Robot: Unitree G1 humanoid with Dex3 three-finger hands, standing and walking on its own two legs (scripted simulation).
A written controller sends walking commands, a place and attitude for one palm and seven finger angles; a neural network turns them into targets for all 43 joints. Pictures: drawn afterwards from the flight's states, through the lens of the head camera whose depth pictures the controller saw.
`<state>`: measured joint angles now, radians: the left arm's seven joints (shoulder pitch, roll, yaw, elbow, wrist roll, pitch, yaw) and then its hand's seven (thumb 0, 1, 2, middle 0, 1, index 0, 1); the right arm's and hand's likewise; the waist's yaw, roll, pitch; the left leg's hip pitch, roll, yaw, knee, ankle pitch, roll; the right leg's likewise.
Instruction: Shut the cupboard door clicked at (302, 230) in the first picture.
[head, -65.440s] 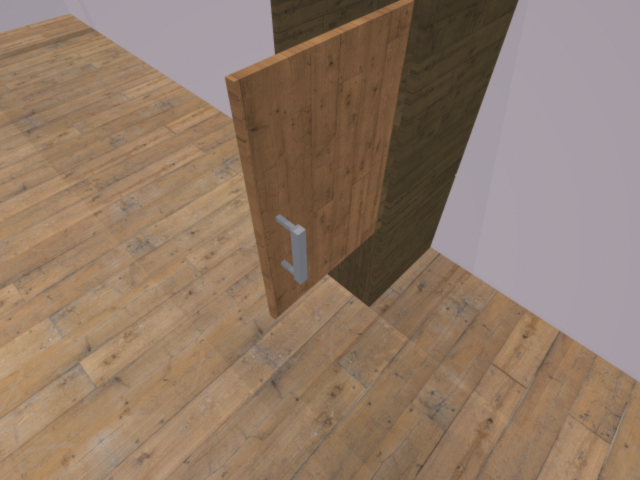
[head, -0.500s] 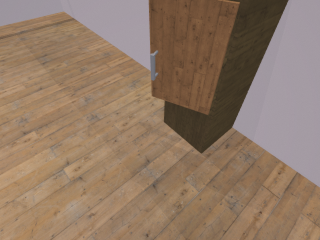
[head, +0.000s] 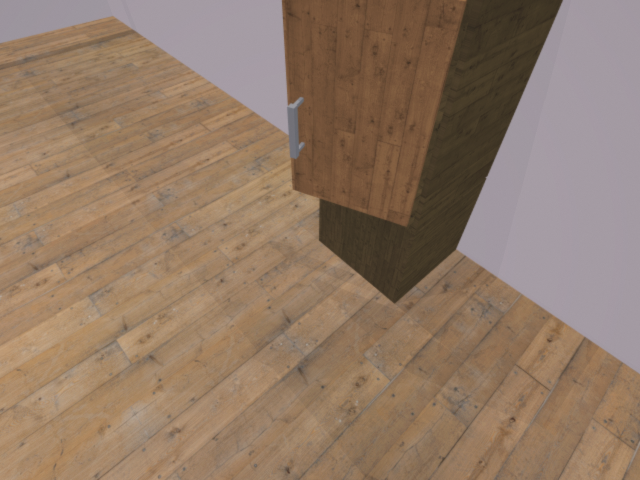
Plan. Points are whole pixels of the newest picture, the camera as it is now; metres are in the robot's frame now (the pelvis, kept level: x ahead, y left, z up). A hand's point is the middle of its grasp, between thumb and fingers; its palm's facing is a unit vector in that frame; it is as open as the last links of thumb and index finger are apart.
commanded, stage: look to check the result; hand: left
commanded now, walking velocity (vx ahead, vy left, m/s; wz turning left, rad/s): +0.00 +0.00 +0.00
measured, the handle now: (297, 128) +0.95 +0.10 -0.10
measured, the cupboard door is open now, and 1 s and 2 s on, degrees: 23 23 23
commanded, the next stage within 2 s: walk to a spot facing it in 0.38 s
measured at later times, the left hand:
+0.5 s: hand out of the picture +0.03 +0.17 -0.17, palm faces +0.01 -0.97 -0.23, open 7.4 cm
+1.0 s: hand out of the picture +0.04 +0.22 -0.19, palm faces +0.23 -0.94 -0.26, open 7.4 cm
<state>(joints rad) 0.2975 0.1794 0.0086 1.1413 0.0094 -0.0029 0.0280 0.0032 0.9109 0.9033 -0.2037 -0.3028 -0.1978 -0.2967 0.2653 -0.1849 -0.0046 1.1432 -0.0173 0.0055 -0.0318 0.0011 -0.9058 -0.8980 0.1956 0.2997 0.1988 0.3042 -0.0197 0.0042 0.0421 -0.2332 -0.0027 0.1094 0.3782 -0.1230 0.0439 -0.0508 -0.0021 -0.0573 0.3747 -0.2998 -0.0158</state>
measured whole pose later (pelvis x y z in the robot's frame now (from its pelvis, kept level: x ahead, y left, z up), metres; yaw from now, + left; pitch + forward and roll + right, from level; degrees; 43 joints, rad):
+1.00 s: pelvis +0.02 +0.00 -0.02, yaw +13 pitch +0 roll +0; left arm 0.19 0.22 0.07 0.95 0.02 0.06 0.02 0.01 0.91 0.90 -0.20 -0.30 -0.20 -0.30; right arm 0.23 -0.21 -0.04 0.96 -0.04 0.03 -0.01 0.00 -0.91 -0.90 0.20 0.30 0.20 0.30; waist -0.04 0.00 0.12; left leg -0.38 -0.04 0.04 0.62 -0.25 0.05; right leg -0.41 -0.05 -0.03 1.08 -0.51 0.02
